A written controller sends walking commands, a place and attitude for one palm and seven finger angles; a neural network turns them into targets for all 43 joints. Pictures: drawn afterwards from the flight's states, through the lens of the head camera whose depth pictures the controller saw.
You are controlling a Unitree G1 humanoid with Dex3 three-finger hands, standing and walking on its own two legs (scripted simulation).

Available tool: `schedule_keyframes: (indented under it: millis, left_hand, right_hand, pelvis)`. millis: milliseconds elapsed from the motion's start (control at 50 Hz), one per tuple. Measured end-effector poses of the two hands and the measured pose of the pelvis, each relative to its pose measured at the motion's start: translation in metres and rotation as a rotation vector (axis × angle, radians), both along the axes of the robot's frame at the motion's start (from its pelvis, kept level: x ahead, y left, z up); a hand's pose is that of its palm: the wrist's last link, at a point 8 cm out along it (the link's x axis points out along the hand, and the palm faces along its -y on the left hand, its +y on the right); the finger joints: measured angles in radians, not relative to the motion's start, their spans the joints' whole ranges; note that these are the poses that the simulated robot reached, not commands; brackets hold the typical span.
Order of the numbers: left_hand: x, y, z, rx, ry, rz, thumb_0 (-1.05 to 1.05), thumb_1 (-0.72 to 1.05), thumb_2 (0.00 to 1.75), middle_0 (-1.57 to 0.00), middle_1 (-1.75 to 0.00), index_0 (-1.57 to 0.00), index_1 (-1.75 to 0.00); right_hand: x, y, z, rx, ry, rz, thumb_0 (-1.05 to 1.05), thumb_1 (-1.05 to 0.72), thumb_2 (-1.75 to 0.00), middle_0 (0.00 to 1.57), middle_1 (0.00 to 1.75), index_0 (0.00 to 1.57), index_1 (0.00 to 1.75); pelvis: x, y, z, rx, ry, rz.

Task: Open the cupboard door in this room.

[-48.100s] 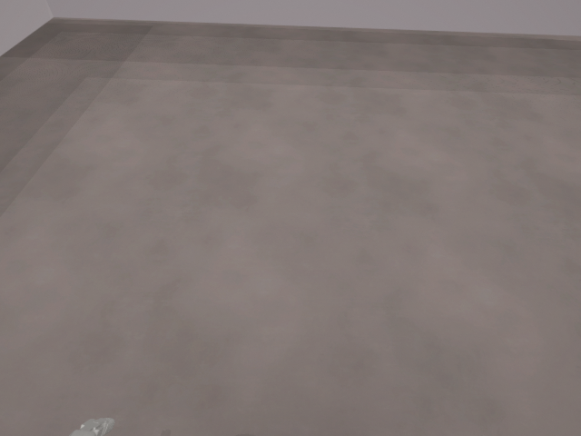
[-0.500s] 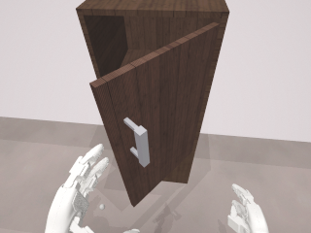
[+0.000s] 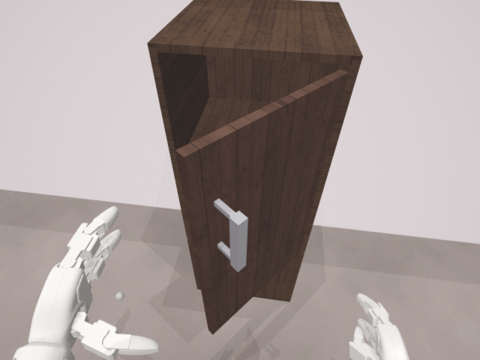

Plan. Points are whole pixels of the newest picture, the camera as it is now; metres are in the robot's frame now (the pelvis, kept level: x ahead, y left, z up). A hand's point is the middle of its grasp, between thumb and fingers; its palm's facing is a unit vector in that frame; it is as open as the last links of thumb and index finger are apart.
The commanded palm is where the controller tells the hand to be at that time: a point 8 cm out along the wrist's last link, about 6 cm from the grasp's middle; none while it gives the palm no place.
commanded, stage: draw the hand back to the body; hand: left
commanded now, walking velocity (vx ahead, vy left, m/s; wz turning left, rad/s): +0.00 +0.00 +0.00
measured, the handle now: (230, 236) +0.29 +0.05 +0.09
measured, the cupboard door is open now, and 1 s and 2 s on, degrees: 51 51 51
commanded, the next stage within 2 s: step back with the hand held close in 0.96 s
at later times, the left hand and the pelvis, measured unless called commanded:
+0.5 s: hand (60, 239) +0.21 +0.25 +0.18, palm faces +0.39 -0.84 -0.38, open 10.0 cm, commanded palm +0.17 +0.30 +0.20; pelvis +0.02 +0.01 +0.03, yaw -1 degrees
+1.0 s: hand (68, 230) +0.22 +0.24 +0.19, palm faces +0.43 -0.82 -0.38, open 7.4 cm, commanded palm +0.17 +0.28 +0.21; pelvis +0.03 -0.02 +0.04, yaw -1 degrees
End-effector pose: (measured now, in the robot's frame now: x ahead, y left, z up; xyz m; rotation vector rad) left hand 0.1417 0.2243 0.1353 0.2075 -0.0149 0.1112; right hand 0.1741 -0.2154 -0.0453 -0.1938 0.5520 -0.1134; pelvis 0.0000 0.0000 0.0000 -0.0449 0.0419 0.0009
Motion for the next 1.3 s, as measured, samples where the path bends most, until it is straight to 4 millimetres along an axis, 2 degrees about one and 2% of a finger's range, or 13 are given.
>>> schedule_keyframes:
  millis: [140, 340, 600, 720, 840, 1080, 1200, 1300]
  left_hand:
    - [0.003, 0.024, 0.011, 0.092, 0.022, 0.137, -0.01, -0.16, 0.45, -0.17, -0.3, -0.17, -0.3]
    - [0.017, 0.049, 0.039, 0.172, -0.032, 0.216, -0.01, 0.18, 0.6, -0.18, -0.3, -0.18, -0.3]
    - [0.033, 0.074, 0.066, 0.231, -0.109, 0.323, 0.0, 0.63, 0.79, -0.2, -0.3, -0.2, -0.3]
    - [0.036, 0.071, 0.069, 0.225, -0.115, 0.338, 0.01, 0.8, 0.86, -0.2, -0.3, -0.2, -0.3]
    - [0.037, 0.058, 0.064, 0.216, -0.097, 0.308, 0.01, 0.87, 0.89, -0.21, -0.3, -0.21, -0.3]
    - [0.031, 0.049, 0.07, 0.229, -0.116, 0.315, 0.01, 0.89, 0.9, -0.21, -0.3, -0.21, -0.3]
    - [0.032, 0.057, 0.082, 0.296, -0.16, 0.319, 0.01, 0.89, 0.9, -0.21, -0.3, -0.21, -0.3]
    - [0.032, 0.055, 0.073, 0.314, -0.101, 0.266, 0.01, 0.89, 0.9, -0.21, -0.3, -0.21, -0.3]
  right_hand:
    - [0.004, 0.011, 0.005, -0.01, 0.044, 0.016, 0.01, -0.9, -0.89, 0.2, 0.3, 0.2, 0.3]
    - [0.019, 0.018, 0.008, -0.002, 0.071, 0.046, 0.01, -0.9, -0.89, 0.2, 0.3, 0.2, 0.3]
    - [0.032, 0.002, 0.012, -0.015, 0.1, 0.033, 0.01, -0.9, -0.89, 0.2, 0.3, 0.2, 0.3]
    - [0.031, -0.009, 0.009, -0.013, 0.117, 0.02, 0.01, -0.9, -0.89, 0.2, 0.3, 0.2, 0.3]
    - [0.027, -0.019, 0.007, -0.013, 0.131, 0.004, 0.01, -0.9, -0.89, 0.2, 0.3, 0.2, 0.3]
    - [0.023, -0.027, 0.004, 0.002, 0.128, -0.003, 0.01, -0.9, -0.89, 0.2, 0.3, 0.2, 0.3]
    - [0.019, -0.031, 0.004, 0.008, 0.148, -0.008, 0.01, -0.9, -0.89, 0.2, 0.3, 0.2, 0.3]
    - [0.007, -0.039, 0.006, 0.004, 0.17, -0.067, 0.01, -0.9, -0.89, 0.2, 0.3, 0.2, 0.3]
  pelvis:
    - [0.006, 0.006, 0.015, 0.009, -0.035, -0.003]
    - [0.019, 0.011, 0.028, 0.026, -0.069, -0.013]
    - [0.027, 0.003, 0.035, 0.035, -0.087, -0.019]
    - [0.029, -0.002, 0.036, 0.038, -0.09, -0.02]
    - [0.029, -0.009, 0.036, 0.04, -0.092, -0.021]
    - [0.026, -0.019, 0.037, 0.042, -0.104, -0.02]
    - [0.019, -0.021, 0.036, 0.028, -0.082, -0.017]
    - [0.011, -0.015, 0.037, 0.027, -0.06, -0.035]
